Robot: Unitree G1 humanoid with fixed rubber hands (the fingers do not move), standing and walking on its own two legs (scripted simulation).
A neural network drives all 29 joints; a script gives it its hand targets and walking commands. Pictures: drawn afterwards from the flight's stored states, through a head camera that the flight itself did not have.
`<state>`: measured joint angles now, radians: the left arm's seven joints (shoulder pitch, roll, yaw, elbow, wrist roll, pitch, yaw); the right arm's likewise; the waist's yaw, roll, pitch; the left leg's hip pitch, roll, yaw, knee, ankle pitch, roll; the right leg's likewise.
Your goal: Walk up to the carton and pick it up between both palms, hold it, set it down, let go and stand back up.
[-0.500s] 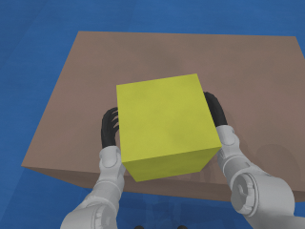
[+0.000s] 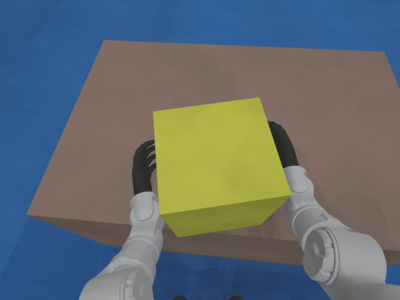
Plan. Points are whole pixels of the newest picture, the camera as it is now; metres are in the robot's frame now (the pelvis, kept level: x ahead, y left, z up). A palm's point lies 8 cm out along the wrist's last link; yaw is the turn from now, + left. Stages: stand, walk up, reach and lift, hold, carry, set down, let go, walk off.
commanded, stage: reach and lift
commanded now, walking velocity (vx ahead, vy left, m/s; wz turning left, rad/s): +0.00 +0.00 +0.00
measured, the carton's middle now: (213, 175) +0.39 +0.01 -0.05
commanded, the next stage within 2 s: none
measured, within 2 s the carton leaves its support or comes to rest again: leaves its support in 0.08 s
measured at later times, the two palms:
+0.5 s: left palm (142, 183) +0.36 +0.15 -0.01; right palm (289, 158) +0.41 -0.14 +0.01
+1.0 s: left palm (136, 170) +0.36 +0.15 +0.05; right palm (304, 146) +0.40 -0.15 +0.08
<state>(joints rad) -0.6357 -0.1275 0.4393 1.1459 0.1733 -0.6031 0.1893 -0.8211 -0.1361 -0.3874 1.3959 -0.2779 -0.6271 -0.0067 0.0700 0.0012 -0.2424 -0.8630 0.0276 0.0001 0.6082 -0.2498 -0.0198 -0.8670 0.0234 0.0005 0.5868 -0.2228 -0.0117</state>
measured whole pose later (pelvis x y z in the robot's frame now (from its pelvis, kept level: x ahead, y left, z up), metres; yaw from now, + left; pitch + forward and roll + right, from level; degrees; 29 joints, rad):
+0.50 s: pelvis -0.01 +0.00 +0.00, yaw +0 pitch +28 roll +0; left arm -0.62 -0.09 0.35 1.15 0.12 -0.55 0.22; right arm -0.82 -0.14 -0.28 1.40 -0.28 -0.58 -0.08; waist 0.06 0.01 -0.30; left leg -0.86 0.03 0.00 0.61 -0.24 -0.02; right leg -0.87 0.02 0.00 0.59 -0.21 -0.01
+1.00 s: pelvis -0.02 +0.00 +0.01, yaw +0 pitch +20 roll -1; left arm -0.68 -0.03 0.22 1.15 0.02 -0.32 0.24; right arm -0.82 -0.14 -0.10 1.21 -0.12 -0.24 -0.10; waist 0.04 0.03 -0.31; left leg -0.73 0.03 0.00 0.61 -0.23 -0.02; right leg -0.73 0.02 0.00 0.58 -0.20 -0.01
